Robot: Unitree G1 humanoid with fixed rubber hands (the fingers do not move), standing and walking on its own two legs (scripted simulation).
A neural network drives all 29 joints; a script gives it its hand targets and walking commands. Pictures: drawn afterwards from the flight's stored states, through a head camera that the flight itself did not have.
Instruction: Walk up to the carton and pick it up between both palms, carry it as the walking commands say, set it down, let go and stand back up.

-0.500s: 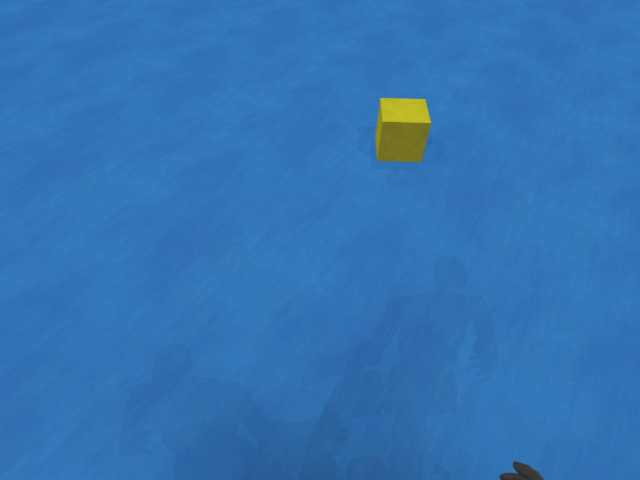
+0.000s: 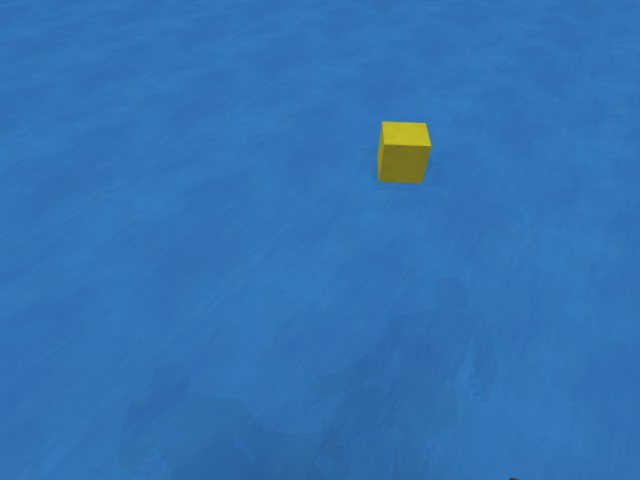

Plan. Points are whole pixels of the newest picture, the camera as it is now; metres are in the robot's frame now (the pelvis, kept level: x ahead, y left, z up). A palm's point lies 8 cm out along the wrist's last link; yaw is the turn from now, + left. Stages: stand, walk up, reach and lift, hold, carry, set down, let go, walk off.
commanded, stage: stand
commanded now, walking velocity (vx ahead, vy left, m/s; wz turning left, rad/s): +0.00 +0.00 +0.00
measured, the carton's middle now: (402, 152) +1.71 -0.46 -0.65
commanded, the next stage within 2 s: walk up in 0.12 s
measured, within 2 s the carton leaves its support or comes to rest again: neither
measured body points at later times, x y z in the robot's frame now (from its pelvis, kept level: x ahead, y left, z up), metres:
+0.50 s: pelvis +0.02 -0.02 +0.00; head +0.01 -0.03 +0.45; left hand +0.12 +0.28 -0.12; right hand +0.07 -0.33 -0.12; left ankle +0.01 +0.11 -0.73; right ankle +0.05 -0.14 -0.71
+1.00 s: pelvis +0.19 -0.06 -0.01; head +0.18 -0.05 +0.44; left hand +0.27 +0.24 -0.14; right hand +0.23 -0.39 -0.11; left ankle +0.28 +0.04 -0.73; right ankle +0.10 -0.16 -0.72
